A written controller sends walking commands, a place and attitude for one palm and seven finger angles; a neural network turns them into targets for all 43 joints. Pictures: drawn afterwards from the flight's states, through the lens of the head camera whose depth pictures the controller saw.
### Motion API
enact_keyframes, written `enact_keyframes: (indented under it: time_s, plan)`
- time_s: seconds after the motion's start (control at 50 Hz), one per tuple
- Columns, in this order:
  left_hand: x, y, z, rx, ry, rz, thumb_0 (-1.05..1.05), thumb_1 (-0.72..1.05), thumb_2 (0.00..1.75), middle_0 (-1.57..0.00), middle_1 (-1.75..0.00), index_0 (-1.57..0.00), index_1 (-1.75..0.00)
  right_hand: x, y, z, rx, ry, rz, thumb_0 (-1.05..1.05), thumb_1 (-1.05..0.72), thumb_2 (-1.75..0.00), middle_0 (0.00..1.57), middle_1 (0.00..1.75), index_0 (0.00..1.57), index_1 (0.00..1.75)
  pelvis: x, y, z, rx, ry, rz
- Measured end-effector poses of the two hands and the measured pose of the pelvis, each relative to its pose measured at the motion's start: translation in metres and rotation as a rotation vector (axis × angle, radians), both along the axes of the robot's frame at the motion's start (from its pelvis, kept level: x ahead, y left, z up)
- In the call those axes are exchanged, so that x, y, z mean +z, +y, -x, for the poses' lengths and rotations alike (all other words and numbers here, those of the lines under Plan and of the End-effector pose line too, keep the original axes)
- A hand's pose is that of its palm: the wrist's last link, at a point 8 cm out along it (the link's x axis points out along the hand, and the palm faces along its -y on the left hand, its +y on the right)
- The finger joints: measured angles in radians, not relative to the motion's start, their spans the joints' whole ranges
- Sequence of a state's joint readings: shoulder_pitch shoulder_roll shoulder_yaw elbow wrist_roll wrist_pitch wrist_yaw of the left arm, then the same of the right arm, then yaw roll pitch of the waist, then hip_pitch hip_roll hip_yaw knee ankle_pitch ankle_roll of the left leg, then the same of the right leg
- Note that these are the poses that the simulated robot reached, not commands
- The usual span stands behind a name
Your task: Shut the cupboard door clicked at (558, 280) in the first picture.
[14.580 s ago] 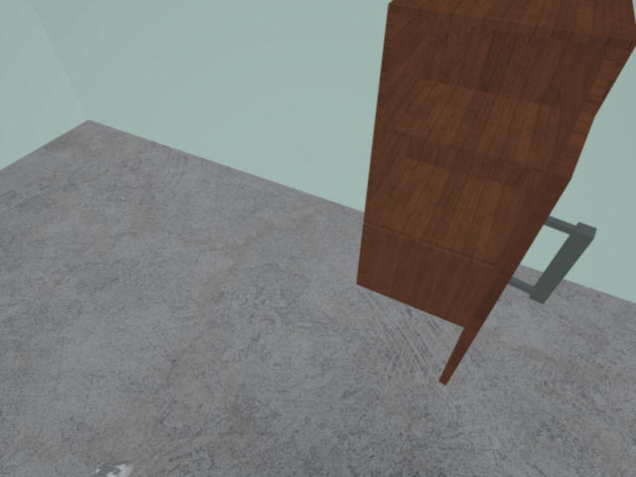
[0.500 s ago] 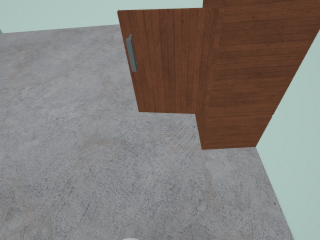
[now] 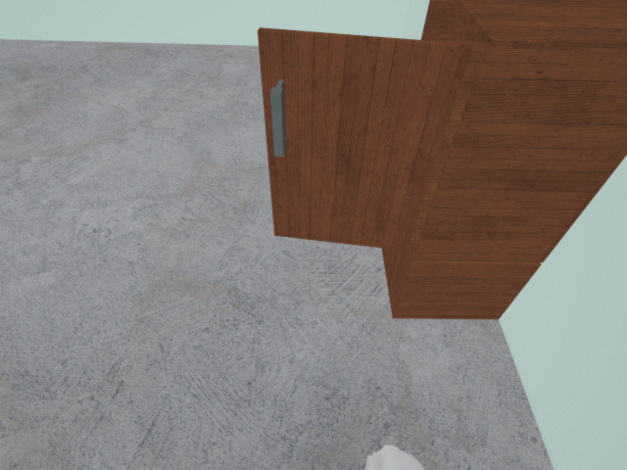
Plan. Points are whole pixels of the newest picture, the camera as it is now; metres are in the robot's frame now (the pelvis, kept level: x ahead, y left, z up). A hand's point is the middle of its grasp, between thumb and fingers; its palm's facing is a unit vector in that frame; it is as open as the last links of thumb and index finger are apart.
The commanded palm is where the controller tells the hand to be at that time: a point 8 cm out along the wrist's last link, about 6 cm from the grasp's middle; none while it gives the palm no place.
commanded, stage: take the last steps up to it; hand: left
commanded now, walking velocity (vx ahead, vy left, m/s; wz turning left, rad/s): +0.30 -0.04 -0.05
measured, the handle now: (280, 119) +0.79 +0.13 +0.02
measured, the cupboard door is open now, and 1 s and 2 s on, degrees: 82 82 82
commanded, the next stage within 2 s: come to a stop and stand still in 0.70 s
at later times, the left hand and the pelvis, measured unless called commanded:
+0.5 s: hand (249, 456) +0.18 +0.11 -0.16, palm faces +0.06 -0.98 -0.21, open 7.3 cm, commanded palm none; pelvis +0.16 -0.07 +0.00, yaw +0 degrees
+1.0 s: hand (239, 369) +0.31 +0.15 -0.18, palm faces +0.08 -0.98 -0.19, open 7.4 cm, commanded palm none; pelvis +0.30 -0.03 +0.00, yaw +0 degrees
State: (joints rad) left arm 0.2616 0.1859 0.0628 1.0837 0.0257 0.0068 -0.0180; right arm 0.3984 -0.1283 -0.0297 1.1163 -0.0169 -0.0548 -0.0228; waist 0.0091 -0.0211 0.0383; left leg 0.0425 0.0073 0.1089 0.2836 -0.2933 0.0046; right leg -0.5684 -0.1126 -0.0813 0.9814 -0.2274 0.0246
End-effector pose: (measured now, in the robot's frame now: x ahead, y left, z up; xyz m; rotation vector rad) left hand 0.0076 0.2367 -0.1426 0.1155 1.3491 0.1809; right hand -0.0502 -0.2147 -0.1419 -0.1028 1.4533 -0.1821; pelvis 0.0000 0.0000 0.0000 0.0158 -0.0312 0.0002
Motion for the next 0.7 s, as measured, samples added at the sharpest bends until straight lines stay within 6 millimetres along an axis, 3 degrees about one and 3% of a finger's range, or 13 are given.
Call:
enact_keyframes:
  time_s: [0.12,0.18,0.22,0.34,0.46,0.58,0.7]
  plan:
    - [0.004,-0.025,-0.118,-0.106,-0.125,-0.032,0.01,0.91,0.9,-0.19,-0.3,-0.19,-0.3,-0.014,-0.006,0.013,-0.085,0.146,-0.058,0.0,-0.91,-0.9,0.2,0.3,0.2,0.3,-0.012,-0.024,-0.045,-0.023,0.005,-0.013]
    - [-0.002,-0.041,-0.167,-0.135,-0.207,-0.059,0.01,0.91,0.9,-0.2,-0.3,-0.19,-0.3,-0.029,-0.021,0.002,-0.103,0.201,-0.084,0.0,-0.91,-0.9,0.2,0.3,0.2,0.3,-0.027,-0.043,-0.073,-0.025,0.006,-0.018]
    - [-0.002,-0.051,-0.182,-0.127,-0.233,-0.065,0.01,0.91,0.9,-0.2,-0.3,-0.19,-0.3,-0.034,-0.034,-0.019,-0.098,0.199,-0.085,0.0,-0.91,-0.9,0.2,0.3,0.2,0.3,-0.029,-0.052,-0.083,-0.02,-0.004,-0.01]
    - [0.008,-0.071,-0.178,-0.073,-0.153,-0.062,0.0,0.93,0.9,-0.2,-0.3,-0.2,-0.3,-0.024,-0.075,-0.13,-0.043,-0.002,-0.033,0.01,-0.91,-0.9,0.2,0.3,0.2,0.29,-0.011,-0.067,-0.116,-0.016,-0.005,0.0]
    - [0.011,-0.077,-0.165,-0.034,-0.055,-0.04,0.0,0.94,0.9,-0.2,-0.3,-0.2,-0.3,-0.005,-0.091,-0.234,0.01,-0.182,-0.006,0.0,-0.91,-0.9,0.19,0.3,0.19,0.29,0.001,-0.072,-0.153,-0.012,0.017,0.008]
    - [0.006,-0.085,-0.152,0.039,0.033,0.01,0.01,0.92,0.9,-0.2,-0.3,-0.2,-0.3,0.005,-0.078,-0.311,0.087,-0.244,-0.012,0.0,-0.91,-0.9,0.19,0.3,0.19,0.29,0.004,-0.065,-0.19,0.001,0.029,0.025]
    - [-0.001,-0.079,-0.145,0.116,0.143,0.053,0.01,0.91,0.9,-0.2,-0.3,-0.2,-0.3,0.006,-0.044,-0.378,0.163,-0.275,-0.023,0.0,-0.91,-0.9,0.19,0.3,0.19,0.29,0.0,-0.045,-0.23,0.019,0.034,0.033]
